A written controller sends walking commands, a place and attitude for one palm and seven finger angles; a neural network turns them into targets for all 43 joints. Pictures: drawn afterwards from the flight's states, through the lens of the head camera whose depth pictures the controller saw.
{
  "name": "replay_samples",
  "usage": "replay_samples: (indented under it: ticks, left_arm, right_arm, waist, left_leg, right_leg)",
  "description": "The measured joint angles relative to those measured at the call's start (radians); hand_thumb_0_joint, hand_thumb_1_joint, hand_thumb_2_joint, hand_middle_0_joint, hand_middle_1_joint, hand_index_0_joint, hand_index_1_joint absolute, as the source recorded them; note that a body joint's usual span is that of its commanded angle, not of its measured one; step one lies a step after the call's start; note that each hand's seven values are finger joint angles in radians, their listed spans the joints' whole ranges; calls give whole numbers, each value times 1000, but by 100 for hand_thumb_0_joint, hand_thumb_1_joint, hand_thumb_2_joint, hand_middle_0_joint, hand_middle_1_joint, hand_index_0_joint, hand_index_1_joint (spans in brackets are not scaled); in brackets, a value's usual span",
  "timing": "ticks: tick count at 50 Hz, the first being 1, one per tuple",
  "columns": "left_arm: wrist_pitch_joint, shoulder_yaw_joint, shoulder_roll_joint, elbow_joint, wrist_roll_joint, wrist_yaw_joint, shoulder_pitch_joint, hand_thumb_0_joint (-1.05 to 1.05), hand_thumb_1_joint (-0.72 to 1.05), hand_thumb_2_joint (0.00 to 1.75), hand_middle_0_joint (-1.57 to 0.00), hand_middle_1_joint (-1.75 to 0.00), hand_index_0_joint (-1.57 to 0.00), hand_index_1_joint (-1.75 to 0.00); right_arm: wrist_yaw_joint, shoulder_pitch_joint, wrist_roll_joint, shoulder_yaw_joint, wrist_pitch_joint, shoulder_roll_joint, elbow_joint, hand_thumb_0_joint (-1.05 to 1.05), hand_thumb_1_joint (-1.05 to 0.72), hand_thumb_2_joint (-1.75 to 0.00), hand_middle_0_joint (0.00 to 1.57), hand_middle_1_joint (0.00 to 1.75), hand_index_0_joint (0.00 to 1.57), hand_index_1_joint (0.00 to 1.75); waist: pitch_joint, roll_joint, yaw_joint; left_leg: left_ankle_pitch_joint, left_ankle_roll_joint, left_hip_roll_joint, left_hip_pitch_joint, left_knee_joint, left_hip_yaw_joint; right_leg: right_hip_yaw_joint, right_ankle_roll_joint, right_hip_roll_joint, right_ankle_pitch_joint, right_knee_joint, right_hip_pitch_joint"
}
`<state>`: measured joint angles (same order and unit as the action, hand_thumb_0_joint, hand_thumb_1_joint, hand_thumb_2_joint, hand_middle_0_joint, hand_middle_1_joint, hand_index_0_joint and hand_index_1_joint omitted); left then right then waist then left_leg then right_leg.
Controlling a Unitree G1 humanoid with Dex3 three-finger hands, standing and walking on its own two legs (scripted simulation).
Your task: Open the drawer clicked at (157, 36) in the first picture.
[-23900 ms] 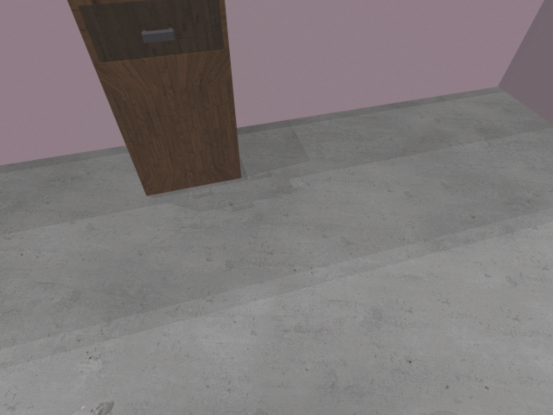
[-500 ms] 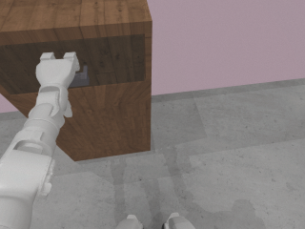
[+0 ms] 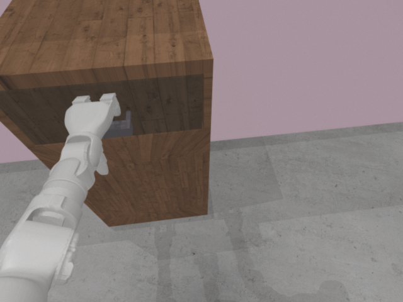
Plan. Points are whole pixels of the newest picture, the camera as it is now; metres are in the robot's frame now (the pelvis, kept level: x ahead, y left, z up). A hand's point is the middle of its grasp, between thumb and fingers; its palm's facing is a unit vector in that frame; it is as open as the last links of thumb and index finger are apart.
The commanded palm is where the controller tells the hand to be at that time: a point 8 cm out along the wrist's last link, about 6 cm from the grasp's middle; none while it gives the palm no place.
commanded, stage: lift the fingers back up to retry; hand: left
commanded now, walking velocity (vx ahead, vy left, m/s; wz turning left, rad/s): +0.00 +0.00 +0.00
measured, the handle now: (109, 123) +0.50 +0.22 +0.03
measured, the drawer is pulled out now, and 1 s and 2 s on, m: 0.00 0.00 0.00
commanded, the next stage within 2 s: re-aim the fingers above the handle in 0.24 s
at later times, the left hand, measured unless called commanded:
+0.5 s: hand (98, 130) +0.46 +0.23 +0.06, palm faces -0.03 -0.04 -1.00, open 13.6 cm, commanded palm +0.44 +0.22 +0.13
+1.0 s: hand (98, 129) +0.46 +0.22 +0.06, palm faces -0.04 -0.02 -1.00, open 13.5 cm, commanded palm +0.45 +0.21 +0.14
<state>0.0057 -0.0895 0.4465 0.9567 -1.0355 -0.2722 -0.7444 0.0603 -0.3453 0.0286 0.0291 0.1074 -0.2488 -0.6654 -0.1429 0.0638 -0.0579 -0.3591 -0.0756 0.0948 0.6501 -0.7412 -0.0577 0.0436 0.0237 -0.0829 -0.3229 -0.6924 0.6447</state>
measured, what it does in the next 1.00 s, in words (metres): stands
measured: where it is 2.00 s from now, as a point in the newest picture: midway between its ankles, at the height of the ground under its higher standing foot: outside the picture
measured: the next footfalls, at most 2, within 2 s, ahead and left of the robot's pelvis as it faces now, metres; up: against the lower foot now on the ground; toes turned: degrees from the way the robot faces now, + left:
none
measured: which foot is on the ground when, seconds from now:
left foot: down 0.00-1.00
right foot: down 0.00-1.00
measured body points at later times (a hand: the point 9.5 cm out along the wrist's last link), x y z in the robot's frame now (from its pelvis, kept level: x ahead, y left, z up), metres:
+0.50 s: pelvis +0.02 -0.01 +0.01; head +0.08 -0.02 +0.46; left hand +0.45 +0.22 +0.12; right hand +0.12 -0.27 -0.12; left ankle -0.01 +0.07 -0.71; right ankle +0.00 -0.11 -0.71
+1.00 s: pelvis +0.01 -0.01 +0.01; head +0.08 -0.03 +0.45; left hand +0.45 +0.22 +0.12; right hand +0.08 -0.27 -0.13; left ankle -0.01 +0.07 -0.71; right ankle +0.00 -0.11 -0.71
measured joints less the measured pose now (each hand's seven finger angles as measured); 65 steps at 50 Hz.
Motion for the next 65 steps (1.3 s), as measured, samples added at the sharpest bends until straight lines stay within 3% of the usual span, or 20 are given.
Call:
replay_samples:
  ticks: [12,24,41,65]
  left_arm:
    - [2,-1,-29,-83,13,15,65,0,-49,30,-39,-122,-37,-122]
    - [12,-3,-21,-126,16,45,84,0,-49,30,-35,-121,-36,-122]
    - [9,-16,-10,-83,20,47,47,0,-49,30,-35,-122,-36,-121]
    - [36,-62,-32,-17,30,39,-29,0,-49,30,-36,-121,-38,-121]
  right_arm:
    - [-15,50,-8,10,16,-3,-11,0,-90,-90,20,30,20,30]
    - [-14,86,-6,14,36,-4,5,0,-90,-90,20,30,20,30]
    - [-6,51,-4,18,33,-4,-16,0,-90,-90,20,30,20,30]
    - [-15,20,-7,19,-15,-3,-37,1,-90,-90,20,30,20,30]
  waist:
    - [5,5,31]
    - [10,-3,42]
    - [17,-1,33]
    - [23,2,23]
  left_leg:
    - [-1,0,4,-92,63,-7]
    - [1,7,0,-120,85,-12]
    - [4,12,2,-107,74,-20]
    - [17,8,13,-95,66,-29]
  right_leg:
    - [1,5,6,-9,52,-88]
    - [-2,13,4,-9,67,-113]
    - [-12,17,5,-8,56,-102]
    - [-24,10,17,-1,52,-96]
